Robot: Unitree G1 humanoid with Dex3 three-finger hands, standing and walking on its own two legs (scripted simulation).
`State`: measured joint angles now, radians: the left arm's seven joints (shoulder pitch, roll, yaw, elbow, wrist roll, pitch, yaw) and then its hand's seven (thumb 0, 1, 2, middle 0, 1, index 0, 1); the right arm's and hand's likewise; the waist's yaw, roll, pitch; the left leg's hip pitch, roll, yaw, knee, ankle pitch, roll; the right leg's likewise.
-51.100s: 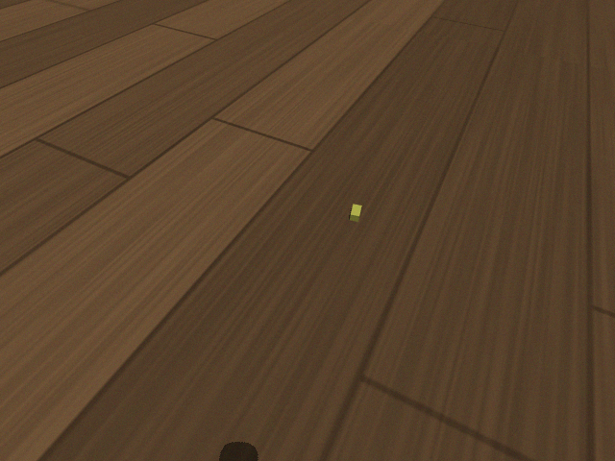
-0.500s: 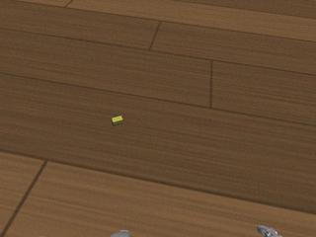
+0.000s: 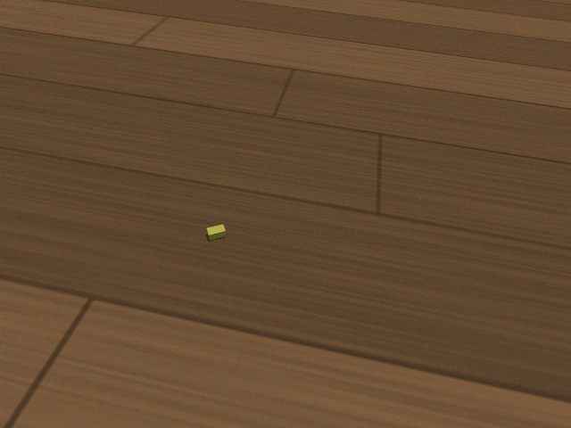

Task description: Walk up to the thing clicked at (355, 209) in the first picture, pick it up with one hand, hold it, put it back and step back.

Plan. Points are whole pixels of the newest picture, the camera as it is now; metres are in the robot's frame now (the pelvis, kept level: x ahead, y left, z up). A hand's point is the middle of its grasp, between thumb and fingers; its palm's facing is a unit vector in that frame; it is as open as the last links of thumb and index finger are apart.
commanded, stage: step back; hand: left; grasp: from above
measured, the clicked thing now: (216, 232) +1.06 +0.29 -0.75
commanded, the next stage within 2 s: stand in 0.62 s
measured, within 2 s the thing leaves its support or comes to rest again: neither
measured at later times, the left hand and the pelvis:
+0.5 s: hand out of the picture +0.11 +0.26 -0.16, palm faces +0.05 -0.93 -0.36, open 7.4 cm; pelvis +0.04 +0.00 +0.00, yaw +1 degrees
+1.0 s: hand out of the picture +0.12 +0.25 -0.14, palm faces -0.01 -0.94 -0.34, open 7.4 cm; pelvis +0.05 +0.00 +0.02, yaw +1 degrees
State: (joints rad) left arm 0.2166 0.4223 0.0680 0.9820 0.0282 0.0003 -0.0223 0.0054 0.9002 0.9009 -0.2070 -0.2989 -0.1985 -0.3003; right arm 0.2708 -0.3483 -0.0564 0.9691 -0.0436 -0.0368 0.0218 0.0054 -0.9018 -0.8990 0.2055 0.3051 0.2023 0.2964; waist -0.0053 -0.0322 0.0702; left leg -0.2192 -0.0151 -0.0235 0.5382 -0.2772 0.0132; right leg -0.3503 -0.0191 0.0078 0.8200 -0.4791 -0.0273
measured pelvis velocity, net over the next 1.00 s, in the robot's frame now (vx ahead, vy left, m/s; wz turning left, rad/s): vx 0.05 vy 0.00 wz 0.01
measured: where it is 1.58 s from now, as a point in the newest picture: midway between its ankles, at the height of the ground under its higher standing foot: outside the picture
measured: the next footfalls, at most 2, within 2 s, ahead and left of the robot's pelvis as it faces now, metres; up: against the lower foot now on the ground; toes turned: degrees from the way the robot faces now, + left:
right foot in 0.08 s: +0.08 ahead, -0.12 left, +0.00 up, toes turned -1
left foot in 0.36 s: +0.12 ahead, +0.13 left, +0.00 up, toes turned +3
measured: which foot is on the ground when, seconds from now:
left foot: down 0.00-0.10, up 0.12-0.34, down 0.36-1.00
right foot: up 0.00-0.06, down 0.08-1.00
